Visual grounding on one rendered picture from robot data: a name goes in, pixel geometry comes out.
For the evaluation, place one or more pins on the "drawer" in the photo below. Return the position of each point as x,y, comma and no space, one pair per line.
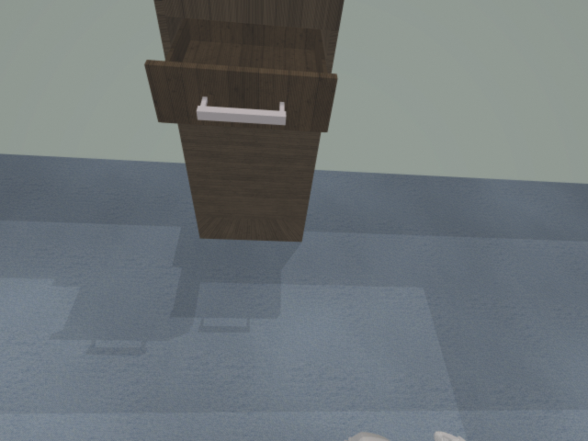
244,65

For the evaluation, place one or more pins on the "handle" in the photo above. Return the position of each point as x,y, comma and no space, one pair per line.
244,115

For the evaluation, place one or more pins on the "cabinet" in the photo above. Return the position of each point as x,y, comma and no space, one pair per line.
247,183

